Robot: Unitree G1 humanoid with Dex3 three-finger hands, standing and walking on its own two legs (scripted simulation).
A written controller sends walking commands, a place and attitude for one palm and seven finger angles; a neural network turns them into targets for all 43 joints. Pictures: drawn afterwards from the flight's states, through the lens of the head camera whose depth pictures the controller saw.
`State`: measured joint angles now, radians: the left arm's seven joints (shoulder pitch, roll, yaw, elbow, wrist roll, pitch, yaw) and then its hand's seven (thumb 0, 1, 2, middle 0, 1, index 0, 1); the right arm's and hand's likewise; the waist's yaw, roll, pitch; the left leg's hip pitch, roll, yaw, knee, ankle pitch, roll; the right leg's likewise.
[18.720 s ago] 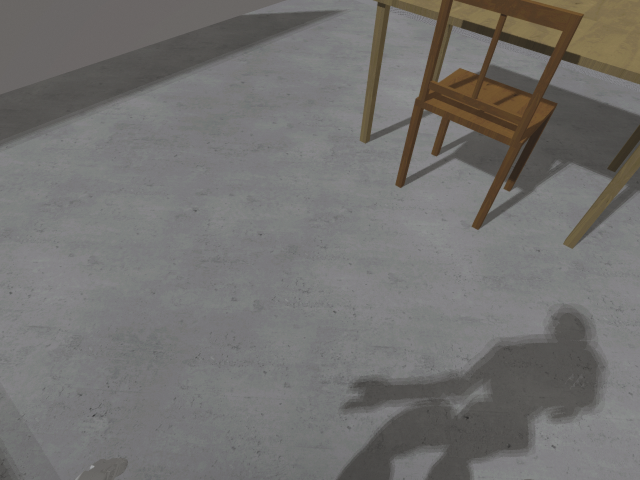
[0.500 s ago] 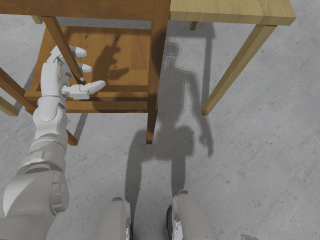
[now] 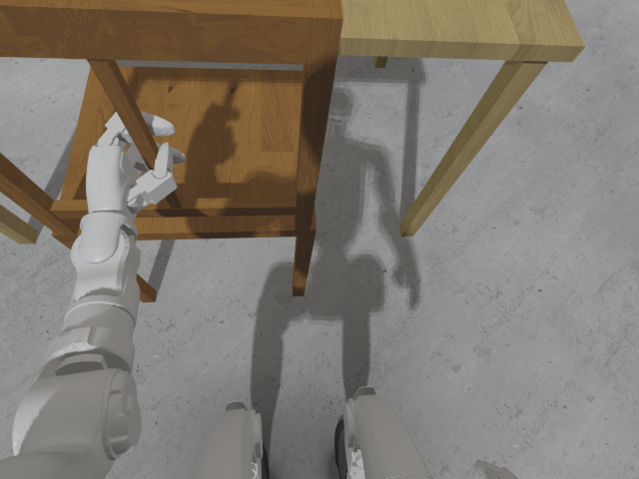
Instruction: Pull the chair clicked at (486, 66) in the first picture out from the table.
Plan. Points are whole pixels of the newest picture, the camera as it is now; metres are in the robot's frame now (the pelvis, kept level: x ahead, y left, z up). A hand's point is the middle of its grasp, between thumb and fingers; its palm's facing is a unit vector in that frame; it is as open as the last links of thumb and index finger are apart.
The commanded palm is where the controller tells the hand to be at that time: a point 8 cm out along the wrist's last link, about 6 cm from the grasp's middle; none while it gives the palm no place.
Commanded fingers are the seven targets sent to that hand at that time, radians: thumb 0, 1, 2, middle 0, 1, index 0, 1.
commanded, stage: hook a spindle and tug to test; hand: left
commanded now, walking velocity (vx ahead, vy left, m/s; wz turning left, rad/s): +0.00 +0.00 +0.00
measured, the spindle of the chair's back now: (147, 147) +0.51 +0.19 +0.03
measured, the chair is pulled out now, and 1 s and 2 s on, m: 0.00 0.06 0.24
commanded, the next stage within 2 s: step backward, pulling the chair out in 0.34 s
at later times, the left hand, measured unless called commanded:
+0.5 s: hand (171, 194) +0.45 +0.16 +0.02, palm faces +0.01 -1.00 -0.06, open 5.2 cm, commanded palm +0.42 +0.21 +0.02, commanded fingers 0.00 0.90 0.90 -0.50 -1.45 -0.50 -1.45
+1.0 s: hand (187, 206) +0.42 +0.13 +0.04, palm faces -0.01 -0.99 -0.14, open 4.9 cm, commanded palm +0.41 +0.19 +0.04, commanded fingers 0.00 0.90 0.90 -0.50 -1.45 -0.50 -1.45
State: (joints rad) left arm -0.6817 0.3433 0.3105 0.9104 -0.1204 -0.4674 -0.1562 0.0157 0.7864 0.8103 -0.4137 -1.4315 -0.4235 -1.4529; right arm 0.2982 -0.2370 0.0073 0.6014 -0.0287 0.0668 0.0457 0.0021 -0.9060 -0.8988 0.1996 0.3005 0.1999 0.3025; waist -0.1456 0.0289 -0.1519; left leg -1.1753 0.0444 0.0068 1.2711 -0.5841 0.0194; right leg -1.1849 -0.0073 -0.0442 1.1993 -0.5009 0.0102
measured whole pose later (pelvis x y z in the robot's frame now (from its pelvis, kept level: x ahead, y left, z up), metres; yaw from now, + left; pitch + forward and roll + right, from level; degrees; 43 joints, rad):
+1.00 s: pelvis +0.03 +0.01 +0.10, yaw -2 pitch +12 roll -1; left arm -0.56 0.23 0.11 1.05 -0.05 -0.26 0.05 0.03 0.78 0.81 -0.30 -1.14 -0.49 -1.45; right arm 0.28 -0.23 -0.02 0.68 0.02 0.08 -0.09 0.00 -0.91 -0.90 0.20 0.30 0.20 0.30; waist -0.09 0.01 0.06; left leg -0.48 0.03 0.09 0.64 -0.35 0.02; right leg -0.52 -0.01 -0.01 0.59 -0.26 0.02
